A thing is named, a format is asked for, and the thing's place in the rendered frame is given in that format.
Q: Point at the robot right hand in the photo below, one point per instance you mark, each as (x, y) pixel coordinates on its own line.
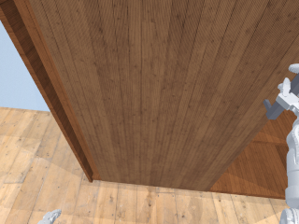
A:
(288, 100)

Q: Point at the wardrobe door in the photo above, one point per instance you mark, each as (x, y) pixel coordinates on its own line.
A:
(168, 93)
(29, 18)

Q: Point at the robot left hand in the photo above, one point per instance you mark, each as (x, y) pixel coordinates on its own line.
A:
(50, 217)

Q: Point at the robot right forearm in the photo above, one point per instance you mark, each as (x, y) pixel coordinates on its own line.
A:
(292, 163)

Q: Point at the robot right upper arm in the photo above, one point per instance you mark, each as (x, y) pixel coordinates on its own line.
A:
(289, 216)

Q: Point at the handle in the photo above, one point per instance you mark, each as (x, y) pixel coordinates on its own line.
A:
(273, 111)

